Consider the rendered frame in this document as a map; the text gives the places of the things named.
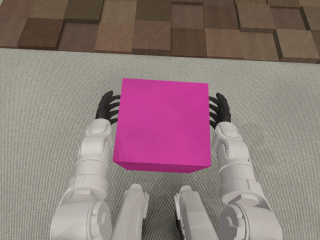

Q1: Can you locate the left robot thigh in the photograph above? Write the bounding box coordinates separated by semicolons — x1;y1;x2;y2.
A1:
109;188;149;240

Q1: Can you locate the right robot shin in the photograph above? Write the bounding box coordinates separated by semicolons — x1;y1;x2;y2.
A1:
179;185;201;240

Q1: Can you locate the robot left forearm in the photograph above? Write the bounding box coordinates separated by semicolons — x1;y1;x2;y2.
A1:
50;118;114;240

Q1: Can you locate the carton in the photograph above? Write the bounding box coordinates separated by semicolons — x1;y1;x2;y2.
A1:
112;78;211;174

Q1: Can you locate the robot right forearm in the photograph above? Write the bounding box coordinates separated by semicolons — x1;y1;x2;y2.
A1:
211;121;283;240

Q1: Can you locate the robot left hand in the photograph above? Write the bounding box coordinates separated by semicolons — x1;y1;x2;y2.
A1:
95;90;121;125

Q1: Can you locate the robot right hand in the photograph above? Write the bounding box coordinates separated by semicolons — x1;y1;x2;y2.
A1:
209;92;231;130

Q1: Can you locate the robot left upper arm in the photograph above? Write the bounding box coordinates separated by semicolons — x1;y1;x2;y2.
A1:
50;198;113;240

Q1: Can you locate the robot right upper arm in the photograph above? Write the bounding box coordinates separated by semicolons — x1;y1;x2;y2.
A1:
218;203;282;240

